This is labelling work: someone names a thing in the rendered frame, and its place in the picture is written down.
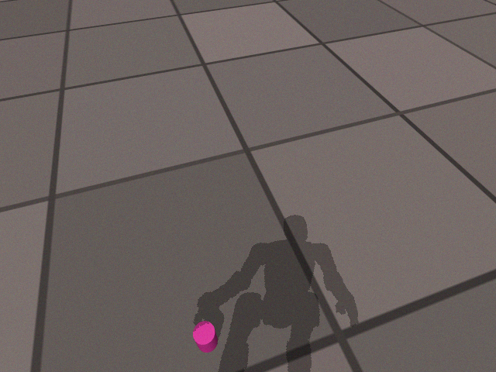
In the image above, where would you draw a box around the can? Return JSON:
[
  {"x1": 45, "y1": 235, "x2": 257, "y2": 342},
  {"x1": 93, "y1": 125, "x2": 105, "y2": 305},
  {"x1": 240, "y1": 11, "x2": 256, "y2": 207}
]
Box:
[{"x1": 193, "y1": 321, "x2": 218, "y2": 353}]

